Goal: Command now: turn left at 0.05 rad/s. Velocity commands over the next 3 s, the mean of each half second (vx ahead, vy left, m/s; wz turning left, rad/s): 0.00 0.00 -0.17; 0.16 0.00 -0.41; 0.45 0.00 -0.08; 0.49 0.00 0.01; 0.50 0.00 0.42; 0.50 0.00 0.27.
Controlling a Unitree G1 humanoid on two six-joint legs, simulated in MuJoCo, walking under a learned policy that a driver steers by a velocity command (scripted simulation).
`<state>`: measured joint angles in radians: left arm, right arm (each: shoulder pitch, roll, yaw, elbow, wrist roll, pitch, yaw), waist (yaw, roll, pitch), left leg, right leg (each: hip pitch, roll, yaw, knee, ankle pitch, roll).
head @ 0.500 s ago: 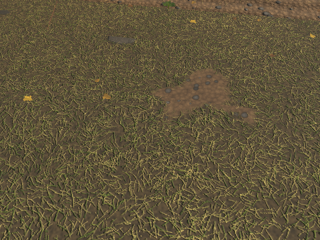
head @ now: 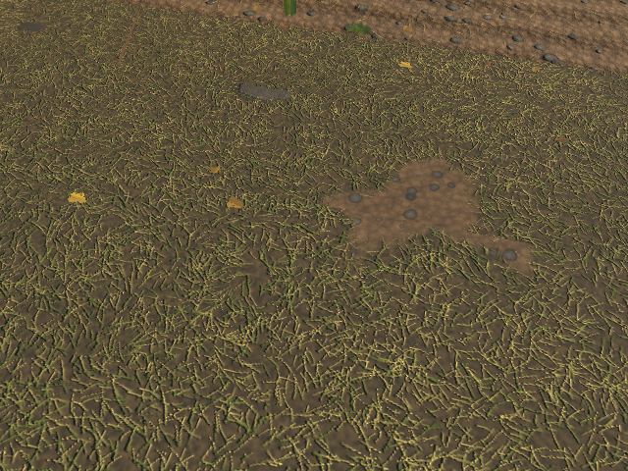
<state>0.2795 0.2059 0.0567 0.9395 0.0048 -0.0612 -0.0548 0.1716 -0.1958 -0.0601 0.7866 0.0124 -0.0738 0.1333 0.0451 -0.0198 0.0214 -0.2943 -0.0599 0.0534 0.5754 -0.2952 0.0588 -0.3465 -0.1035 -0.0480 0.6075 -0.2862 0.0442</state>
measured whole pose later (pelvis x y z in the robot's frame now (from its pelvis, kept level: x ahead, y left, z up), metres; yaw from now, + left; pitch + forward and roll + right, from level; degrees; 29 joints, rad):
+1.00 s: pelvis +0.11 -0.10 +0.03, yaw -21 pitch +0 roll +1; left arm 0.33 0.23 0.04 0.86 0.05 -0.11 -0.04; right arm 0.23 -0.26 -0.02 0.89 -0.08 -0.04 0.02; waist 0.06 0.00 0.04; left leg -0.45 0.06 0.00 0.62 -0.21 0.00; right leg -0.05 0.07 0.11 0.20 -0.16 -0.10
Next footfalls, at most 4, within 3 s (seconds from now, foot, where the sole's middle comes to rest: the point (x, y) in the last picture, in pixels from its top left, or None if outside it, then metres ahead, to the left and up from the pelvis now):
0.54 right None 0.09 -0.18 -0.76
1.18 left None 0.35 -0.01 -0.76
1.82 right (510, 410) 0.71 -0.42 -0.91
2.30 left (434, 282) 1.09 -0.27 -0.91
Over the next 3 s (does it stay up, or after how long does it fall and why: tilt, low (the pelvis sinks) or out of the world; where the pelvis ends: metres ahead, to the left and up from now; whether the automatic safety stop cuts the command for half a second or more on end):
stays up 1.28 -0.37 -0.19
